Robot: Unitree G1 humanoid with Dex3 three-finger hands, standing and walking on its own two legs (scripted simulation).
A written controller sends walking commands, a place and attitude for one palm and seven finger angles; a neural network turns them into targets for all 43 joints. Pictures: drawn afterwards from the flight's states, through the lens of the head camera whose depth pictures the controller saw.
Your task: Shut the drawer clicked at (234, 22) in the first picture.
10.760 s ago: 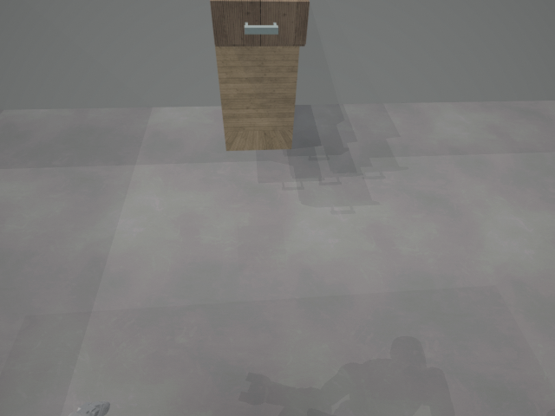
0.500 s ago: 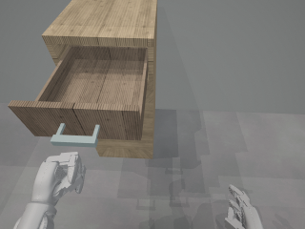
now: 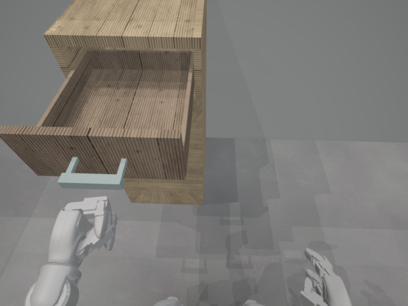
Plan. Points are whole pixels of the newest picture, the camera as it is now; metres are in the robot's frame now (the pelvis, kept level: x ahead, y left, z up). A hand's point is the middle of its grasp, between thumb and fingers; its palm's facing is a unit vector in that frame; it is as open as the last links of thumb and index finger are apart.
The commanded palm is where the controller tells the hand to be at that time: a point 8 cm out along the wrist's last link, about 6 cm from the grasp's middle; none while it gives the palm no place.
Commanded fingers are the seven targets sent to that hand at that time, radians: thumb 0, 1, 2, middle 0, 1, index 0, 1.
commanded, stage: bring the fist close to the handle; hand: left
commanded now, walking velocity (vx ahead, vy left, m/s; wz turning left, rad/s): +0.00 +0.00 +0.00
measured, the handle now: (95, 172) +0.35 +0.23 +0.07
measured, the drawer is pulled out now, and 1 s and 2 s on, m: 0.29 0.24 0.11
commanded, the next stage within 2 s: push the drawer shut in 0.08 s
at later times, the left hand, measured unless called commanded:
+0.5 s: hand (112, 210) +0.27 +0.18 +0.07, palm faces +0.00 -1.00 -0.06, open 3.3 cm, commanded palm +0.25 +0.24 +0.07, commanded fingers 0.00 0.90 0.90 -1.40 -1.60 -1.40 -1.60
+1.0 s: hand (114, 185) +0.32 +0.19 +0.07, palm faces -0.01 -1.00 -0.04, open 3.0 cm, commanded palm +0.31 +0.24 +0.07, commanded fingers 0.00 0.90 0.90 -1.40 -1.60 -1.40 -1.60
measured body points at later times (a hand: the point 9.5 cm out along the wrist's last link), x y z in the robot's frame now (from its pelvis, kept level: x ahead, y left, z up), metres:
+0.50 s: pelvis +0.00 -0.02 +0.00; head +0.05 -0.02 +0.45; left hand +0.26 +0.23 +0.08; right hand +0.17 -0.26 -0.08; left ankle +0.00 +0.11 -0.69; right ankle +0.01 -0.11 -0.69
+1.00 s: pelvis -0.02 -0.01 +0.00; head +0.04 -0.01 +0.45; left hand +0.31 +0.24 +0.07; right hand +0.13 -0.25 -0.09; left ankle +0.00 +0.11 -0.69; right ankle +0.01 -0.11 -0.69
